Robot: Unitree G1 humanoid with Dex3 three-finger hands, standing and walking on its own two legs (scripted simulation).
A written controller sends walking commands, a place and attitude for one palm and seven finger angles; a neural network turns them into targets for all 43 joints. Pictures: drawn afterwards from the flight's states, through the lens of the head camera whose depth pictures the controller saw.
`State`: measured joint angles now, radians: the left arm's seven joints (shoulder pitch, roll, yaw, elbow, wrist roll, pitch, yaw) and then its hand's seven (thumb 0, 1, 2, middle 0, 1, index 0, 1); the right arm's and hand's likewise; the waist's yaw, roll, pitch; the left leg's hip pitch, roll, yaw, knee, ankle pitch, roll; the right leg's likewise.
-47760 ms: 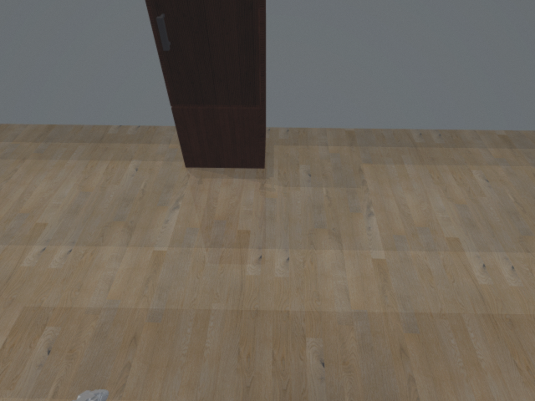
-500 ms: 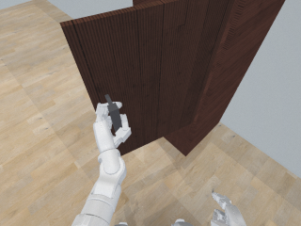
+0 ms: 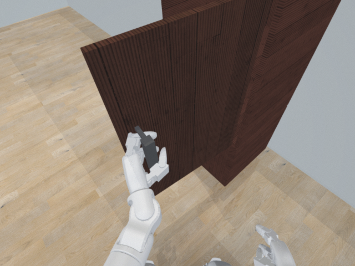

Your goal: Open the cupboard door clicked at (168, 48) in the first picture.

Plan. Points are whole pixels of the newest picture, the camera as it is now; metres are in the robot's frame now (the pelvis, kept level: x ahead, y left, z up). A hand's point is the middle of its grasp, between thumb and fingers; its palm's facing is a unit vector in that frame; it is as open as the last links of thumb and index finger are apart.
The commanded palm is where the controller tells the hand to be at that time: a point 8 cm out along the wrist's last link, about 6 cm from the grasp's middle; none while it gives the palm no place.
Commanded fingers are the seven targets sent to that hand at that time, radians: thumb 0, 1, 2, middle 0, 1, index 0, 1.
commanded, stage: open thumb and fingers to let go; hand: left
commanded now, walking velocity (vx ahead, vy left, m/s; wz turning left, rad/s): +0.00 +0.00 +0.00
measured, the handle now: (146, 149) +0.37 +0.09 +0.05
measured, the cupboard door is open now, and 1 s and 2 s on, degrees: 84 88 86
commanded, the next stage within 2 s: slide the hand sideways off the handle in 0.60 s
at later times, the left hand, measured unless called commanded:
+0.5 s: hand (161, 162) +0.34 +0.05 +0.05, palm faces +0.27 -0.96 -0.03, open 14.6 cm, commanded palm +0.29 +0.09 +0.05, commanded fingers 0.00 -0.50 0.30 -0.17 -0.45 -0.17 -0.45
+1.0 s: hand (162, 182) +0.29 +0.05 +0.05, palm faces -0.22 -0.98 +0.01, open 16.2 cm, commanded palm +0.28 +0.10 +0.05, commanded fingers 0.00 -0.50 0.30 -0.15 -0.30 -0.15 -0.30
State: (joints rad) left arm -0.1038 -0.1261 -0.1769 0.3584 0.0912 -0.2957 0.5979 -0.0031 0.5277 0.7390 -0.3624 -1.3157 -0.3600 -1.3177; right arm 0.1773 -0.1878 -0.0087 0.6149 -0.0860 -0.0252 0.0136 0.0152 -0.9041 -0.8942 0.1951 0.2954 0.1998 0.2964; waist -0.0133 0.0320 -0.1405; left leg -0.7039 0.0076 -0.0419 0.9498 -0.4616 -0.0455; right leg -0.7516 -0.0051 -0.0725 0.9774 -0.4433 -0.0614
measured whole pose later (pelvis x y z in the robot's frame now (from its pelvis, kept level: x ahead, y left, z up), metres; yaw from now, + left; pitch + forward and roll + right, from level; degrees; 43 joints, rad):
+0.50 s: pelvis -0.01 +0.02 +0.00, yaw -1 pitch +12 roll +1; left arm -0.17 -0.13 -0.21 0.41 0.11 -0.29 0.62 -0.01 -0.47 0.31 -0.27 -0.90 -0.27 -0.90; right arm 0.20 -0.18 0.00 0.62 -0.09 -0.02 0.02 0.02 -0.90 -0.89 0.20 0.30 0.20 0.30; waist -0.02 0.03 -0.14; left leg -0.73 0.00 -0.02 0.99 -0.47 -0.02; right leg -0.78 -0.01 -0.05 0.99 -0.44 -0.04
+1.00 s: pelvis -0.01 +0.04 -0.01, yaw -1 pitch +11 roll +0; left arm -0.08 0.00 -0.27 0.30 -0.05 -0.30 0.10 -0.01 -0.50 0.30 -0.20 -0.35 -0.17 -0.36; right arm 0.24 -0.22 0.02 0.53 -0.01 -0.05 0.00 0.02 -0.90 -0.89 0.20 0.30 0.20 0.30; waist -0.01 0.04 -0.10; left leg -0.72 -0.02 0.00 1.01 -0.48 0.01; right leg -0.76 -0.03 -0.03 1.01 -0.43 -0.01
